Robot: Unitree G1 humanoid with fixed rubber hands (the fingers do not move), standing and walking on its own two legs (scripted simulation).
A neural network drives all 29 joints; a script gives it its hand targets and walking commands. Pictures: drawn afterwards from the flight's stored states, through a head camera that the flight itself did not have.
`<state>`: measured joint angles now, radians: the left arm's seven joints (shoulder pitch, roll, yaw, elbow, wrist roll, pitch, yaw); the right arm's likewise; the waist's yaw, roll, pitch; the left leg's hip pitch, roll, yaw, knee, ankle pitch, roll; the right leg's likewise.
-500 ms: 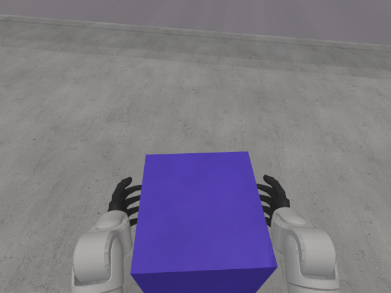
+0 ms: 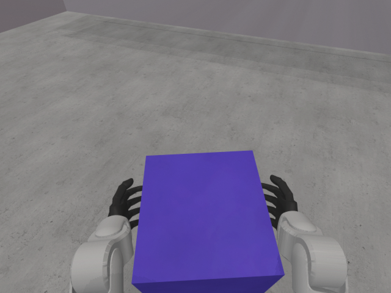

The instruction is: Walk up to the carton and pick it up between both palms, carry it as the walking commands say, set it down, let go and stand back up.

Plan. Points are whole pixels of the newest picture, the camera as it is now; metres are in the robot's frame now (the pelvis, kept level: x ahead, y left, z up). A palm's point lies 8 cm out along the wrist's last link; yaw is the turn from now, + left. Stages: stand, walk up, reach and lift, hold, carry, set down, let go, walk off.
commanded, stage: carry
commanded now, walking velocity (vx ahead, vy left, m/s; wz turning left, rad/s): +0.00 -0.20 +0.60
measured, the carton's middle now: (203, 233) +0.24 +0.00 +0.03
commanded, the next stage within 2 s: none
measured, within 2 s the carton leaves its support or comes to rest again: neither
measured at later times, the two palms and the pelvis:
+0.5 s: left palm (135, 247) +0.19 +0.11 +0.10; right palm (297, 206) +0.25 -0.17 +0.10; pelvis -0.01 -0.09 +0.00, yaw +16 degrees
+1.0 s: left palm out of the picture +0.09 +0.09 +0.06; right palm (275, 209) +0.26 -0.14 +0.08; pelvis +0.00 -0.17 +0.00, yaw +37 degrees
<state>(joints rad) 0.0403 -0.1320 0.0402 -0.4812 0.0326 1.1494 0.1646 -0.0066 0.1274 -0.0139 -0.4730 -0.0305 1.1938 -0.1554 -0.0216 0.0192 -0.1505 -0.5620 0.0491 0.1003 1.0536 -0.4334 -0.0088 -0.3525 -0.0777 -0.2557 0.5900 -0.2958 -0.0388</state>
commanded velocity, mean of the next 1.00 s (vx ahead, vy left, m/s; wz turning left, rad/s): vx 0.00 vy -0.20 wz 0.60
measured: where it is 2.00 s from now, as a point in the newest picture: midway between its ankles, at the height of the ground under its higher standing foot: outside the picture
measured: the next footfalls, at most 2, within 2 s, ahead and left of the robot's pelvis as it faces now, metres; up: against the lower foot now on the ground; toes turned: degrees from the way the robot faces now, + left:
left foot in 0.10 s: +0.02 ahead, +0.08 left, +0.00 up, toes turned +12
right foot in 0.50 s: +0.08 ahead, -0.21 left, +0.00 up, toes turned +11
